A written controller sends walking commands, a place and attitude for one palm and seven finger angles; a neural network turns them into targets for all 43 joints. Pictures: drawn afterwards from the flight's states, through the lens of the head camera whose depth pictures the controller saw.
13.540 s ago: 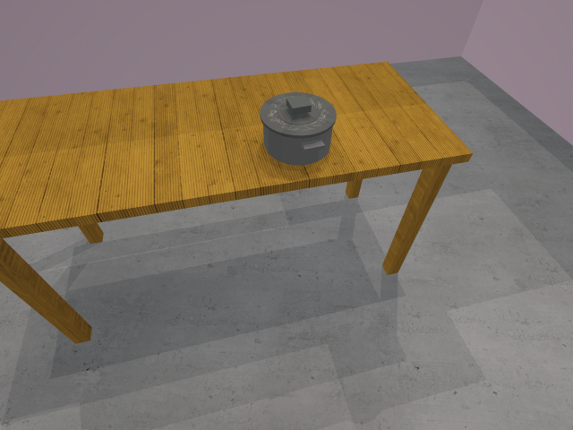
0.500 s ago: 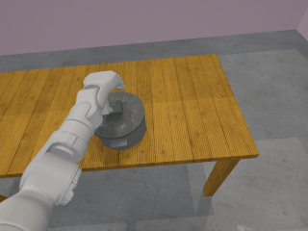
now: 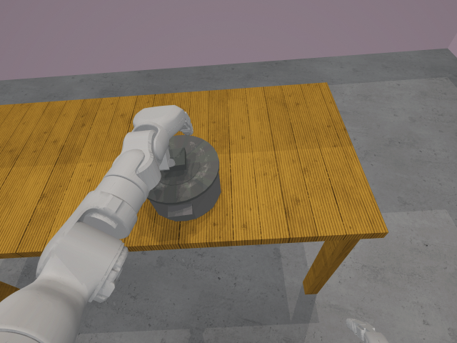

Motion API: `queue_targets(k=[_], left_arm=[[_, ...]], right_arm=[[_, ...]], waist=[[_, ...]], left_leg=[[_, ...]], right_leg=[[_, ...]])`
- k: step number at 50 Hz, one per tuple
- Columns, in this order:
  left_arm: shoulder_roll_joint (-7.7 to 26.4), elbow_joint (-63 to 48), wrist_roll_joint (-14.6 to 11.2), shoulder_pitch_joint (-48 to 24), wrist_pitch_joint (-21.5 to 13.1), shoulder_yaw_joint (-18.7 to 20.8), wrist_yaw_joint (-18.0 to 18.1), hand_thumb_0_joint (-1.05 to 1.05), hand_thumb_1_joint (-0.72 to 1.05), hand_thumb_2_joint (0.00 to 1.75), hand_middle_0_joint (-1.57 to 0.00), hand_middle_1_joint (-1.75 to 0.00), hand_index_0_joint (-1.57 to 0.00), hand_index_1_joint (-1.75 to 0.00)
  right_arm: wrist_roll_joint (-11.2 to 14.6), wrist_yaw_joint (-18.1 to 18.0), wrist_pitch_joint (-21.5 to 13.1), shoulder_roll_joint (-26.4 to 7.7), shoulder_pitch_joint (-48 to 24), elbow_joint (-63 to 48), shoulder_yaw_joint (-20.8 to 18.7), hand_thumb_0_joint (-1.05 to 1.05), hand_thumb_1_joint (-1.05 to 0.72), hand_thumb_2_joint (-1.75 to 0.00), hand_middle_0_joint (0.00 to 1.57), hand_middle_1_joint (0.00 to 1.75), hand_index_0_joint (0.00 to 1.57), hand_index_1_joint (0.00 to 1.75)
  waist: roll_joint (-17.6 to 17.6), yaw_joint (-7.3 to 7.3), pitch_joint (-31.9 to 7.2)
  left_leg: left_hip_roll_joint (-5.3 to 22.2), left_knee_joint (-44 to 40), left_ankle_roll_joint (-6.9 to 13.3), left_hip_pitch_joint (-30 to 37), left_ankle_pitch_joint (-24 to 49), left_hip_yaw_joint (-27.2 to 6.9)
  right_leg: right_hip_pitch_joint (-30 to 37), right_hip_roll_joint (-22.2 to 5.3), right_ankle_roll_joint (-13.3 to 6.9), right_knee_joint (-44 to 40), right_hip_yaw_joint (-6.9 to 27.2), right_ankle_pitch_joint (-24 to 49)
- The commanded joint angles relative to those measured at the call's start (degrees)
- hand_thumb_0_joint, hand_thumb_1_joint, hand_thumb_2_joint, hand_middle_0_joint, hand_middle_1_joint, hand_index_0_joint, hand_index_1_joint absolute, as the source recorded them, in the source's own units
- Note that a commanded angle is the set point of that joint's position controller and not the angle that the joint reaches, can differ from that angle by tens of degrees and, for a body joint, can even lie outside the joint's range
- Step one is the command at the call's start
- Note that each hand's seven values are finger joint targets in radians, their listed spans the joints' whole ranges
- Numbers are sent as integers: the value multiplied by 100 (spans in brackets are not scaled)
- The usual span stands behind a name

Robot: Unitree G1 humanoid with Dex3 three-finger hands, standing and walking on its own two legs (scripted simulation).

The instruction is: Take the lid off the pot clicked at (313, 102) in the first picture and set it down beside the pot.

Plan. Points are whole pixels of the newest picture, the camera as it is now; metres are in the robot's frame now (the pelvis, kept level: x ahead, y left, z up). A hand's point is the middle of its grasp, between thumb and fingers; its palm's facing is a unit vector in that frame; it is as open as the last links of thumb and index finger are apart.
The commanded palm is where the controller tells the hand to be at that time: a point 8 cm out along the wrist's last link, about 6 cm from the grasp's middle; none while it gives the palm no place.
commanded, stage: lower the open fingers around the knob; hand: left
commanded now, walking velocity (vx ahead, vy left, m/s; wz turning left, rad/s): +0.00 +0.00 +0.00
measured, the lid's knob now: (174, 159) +0.49 +0.13 +0.01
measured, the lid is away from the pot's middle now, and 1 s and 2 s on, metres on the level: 0.00 0.00 0.00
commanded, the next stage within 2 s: close the fingers and squeeze the knob in 0.92 s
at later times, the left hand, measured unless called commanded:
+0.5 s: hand (168, 159) +0.45 +0.12 +0.05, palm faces -0.35 -0.05 -0.94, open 10.0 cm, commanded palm +0.45 +0.13 +0.11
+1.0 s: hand (169, 161) +0.46 +0.13 +0.03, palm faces -0.37 -0.07 -0.93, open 10.1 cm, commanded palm +0.45 +0.13 +0.09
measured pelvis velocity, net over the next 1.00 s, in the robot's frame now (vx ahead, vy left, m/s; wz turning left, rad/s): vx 0.00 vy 0.00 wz -0.03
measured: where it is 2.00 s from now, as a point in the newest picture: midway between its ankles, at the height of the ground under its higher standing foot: outside the picture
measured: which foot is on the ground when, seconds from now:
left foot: down 0.00-1.00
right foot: down 0.00-1.00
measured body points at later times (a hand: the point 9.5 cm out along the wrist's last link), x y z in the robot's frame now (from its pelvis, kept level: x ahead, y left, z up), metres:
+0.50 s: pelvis +0.00 +0.00 +0.00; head +0.05 -0.03 +0.45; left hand +0.46 +0.12 +0.11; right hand +0.11 -0.26 -0.14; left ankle -0.01 +0.09 -0.74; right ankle -0.02 -0.12 -0.74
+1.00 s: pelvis +0.00 +0.00 +0.00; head +0.07 -0.02 +0.44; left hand +0.48 +0.13 +0.08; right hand +0.07 -0.26 -0.15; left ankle -0.01 +0.09 -0.74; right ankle -0.02 -0.12 -0.74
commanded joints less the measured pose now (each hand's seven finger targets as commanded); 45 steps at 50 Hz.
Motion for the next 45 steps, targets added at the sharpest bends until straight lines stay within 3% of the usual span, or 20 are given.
queue_targets(k=[1, 3, 4, 8, 10, 11, 13, 15, 17, 21, 24, 27, 29, 31, 32, 34, 36, 40, 43, 45], left_arm=[[1236, -796, 145, -2553, 62, 552, 280, 0, -24, 131, -82, -8, -82, -8], [956, -679, 140, -2559, 116, 348, 239, 0, -24, 131, -82, -8, -82, -8], [1041, -706, 146, -2644, 128, 383, 231, 0, -24, 131, -82, -8, -82, -8], [1236, -1464, 100, -2747, -53, 551, 175, 0, -24, 131, -82, -8, -82, -8], [1316, -1254, 135, -2355, -90, 620, 223, 0, -24, 131, -82, -8, -82, -8], [1124, -1019, 128, -2172, -68, 490, 238, 0, -24, 131, -82, -8, -82, -8], [1092, -855, 137, -2281, -50, 481, 269, 0, -24, 131, -82, -8, -82, -8], [960, -1253, 142, -2794, -68, 281, 307, 0, -24, 131, -82, -8, -82, -8], [1126, -1655, 134, -2918, -146, 435, 361, 0, -24, 131, -82, -8, -82, -8], [1100, -650, 172, -2329, -96, 468, 442, 0, -24, 131, -82, -8, -82, -8], [831, -510, 196, -2546, -34, 256, 474, 0, -24, 131, -82, -8, -82, -8], [1110, -623, 153, -2444, -85, 519, 480, 0, -24, 131, -82, -8, -82, -8], [950, -261, 173, -2141, -119, 401, 434, 0, -24, 131, -82, -8, -82, -8], [1210, -271, 220, -2287, -156, 563, 465, 0, -24, 131, -82, -8, -82, -8], [935, -330, 205, -2450, -158, 340, 456, 0, -24, 131, -82, -8, -82, -8], [1142, -305, 230, -2251, -209, 563, 487, 0, -24, 131, -82, -8, -82, -8], [1190, -63, 251, -2179, -210, 583, 530, 0, -24, 131, -82, -8, -82, -8], [1280, -764, 313, -2531, -288, 642, 627, 0, -24, 131, -82, -8, -82, -8], [1173, -397, 265, -2228, -245, 623, 660, 0, -24, 131, -82, -8, -82, -8], [1383, -140, 291, -2207, -189, 747, 708, 0, -24, 131, -82, -8, -82, -8]], right_arm=[[6, -33, -138, -661, -117, -616, -148, 0, -90, -90, 20, 30, 20, 30], [34, -27, -119, -660, -167, -639, -141, 0, -90, -90, 20, 30, 20, 30], [36, -30, -98, -695, -159, -619, -160, 0, -90, -90, 20, 30, 20, 30], [-7, -41, -139, -661, -159, -750, -196, 0, -90, -90, 20, 30, 20, 30], [-3, -38, -140, -658, -93, -718, -188, 0, -90, -90, 20, 30, 20, 30], [11, -38, -132, -642, -99, -713, -176, 0, -90, -90, 20, 30, 20, 30], [36, -52, -101, -693, -98, -650, -175, 0, -90, -90, 20, 30, 20, 30], [25, -68, -95, -686, -95, -636, -215, 0, -90, -90, 20, 30, 20, 30], [-14, -78, -143, -663, -76, -658, -248, 0, -90, -90, 20, 30, 20, 30], [26, -104, -114, -709, 47, -493, -202, 0, -90, -90, 20, 30, 20, 30], [17, -108, -106, -711, 32, -467, -218, 0, -90, -90, 20, 30, 20, 30], [-24, -110, -130, -713, 75, -525, -219, 0, -90, -90, 20, 30, 20, 30], [-10, -119, -128, -708, 106, -540, -201, 0, -90, -90, 20, 30, 20, 30], [7, -132, -110, -752, 150, -524, -214, 0, -90, -90, 20, 30, 20, 30], [-4, -135, -110, -737, 174, -506, -228, 0, -90, -90, 20, 30, 20, 30], [-19, -126, -127, -749, 224, -551, -245, 0, -90, -90, 20, 30, 20, 30], [-10, -140, -123, -768, 281, -517, -226, 0, -90, -90, 20, 30, 20, 30], [-47, -117, -145, -722, 321, -549, -296, 0, -90, -90, 20, 30, 20, 30], [-26, -122, -145, -725, 327, -510, -290, 0, -90, -90, 20, 30, 20, 30], [-7, -130, -141, -783, 413, -425, -289, 0, -90, -90, 20, 30, 20, 30]], waist=[[-879, -42, -2413], [-923, -78, -2191], [-840, -108, -2128], [-632, -43, -2712], [-664, -21, -2588], [-824, -34, -2327], [-997, -77, -2097], [-597, -147, -2263], [-363, -106, -2713], [-808, -135, -2174], [-607, -201, -2129], [-575, -106, -2534], [-771, -161, -2349], [-790, -169, -2226], [-736, -236, -2228], [-701, -156, -2374], [-769, -187, -2200], [-308, -134, -2815], [-634, -175, -2567], [-762, -191, -2358]], left_leg=[[16, 35, 71, 1204, 2188, -221], [11, -5, 68, 1027, 2014, -194], [34, -24, 64, 1056, 1887, -188], [19, 93, 110, 1428, 2450, -261], [24, 95, 99, 1409, 2406, -231], [23, 59, 94, 1246, 2240, -203], [41, 6, 87, 1010, 1978, -174], [33, 6, 93, 1228, 1849, -183], [44, 87, 93, 1622, 2266, -264], [62, 56, 70, 1123, 1884, -184], [50, 65, 60, 1087, 1763, -175], [25, 145, 77, 1159, 1950, -159], [23, 178, 83, 973, 1952, -127], [51, 156, 78, 886, 1802, -121], [59, 160, 86, 940, 1808, -111], [56, 211, 82, 950, 1968, -132], [63, 202, 76, 790, 1802, -105], [82, 296, 78, 1254, 2290, -166], [83, 320, 87, 1021, 2267, -141], [92, 265, 87, 883, 2024, -118]], right_leg=[[962, 186, -233, -99, -13, 2667], [859, 182, -242, -124, -29, 2570], [786, 180, -235, -142, -19, 2435], [1035, 163, -249, -106, 28, 2793], [1001, 182, -231, -106, 8, 2769], [920, 196, -223, -134, -17, 2673], [824, 201, -234, -166, -21, 2523], [717, 195, -246, -172, -9, 2328], [800, 196, -264, -109, 3, 2513], [604, 235, -240, -135, -36, 2277], [443, 234, -263, -112, -31, 2112], [719, 208, -260, -62, 20, 2416], [652, 221, -243, -52, 12, 2466], [559, 227, -244, -75, 22, 2303], [463, 232, -244, -77, 4, 2304], [536, 236, -260, -19, 12, 2379], [424, 247, -253, -32, -1, 2241], [531, 241, -275, 35, 26, 2507], [467, 264, -262, 9, 9, 2551], [424, 277, -250, -7, 1, 2392]])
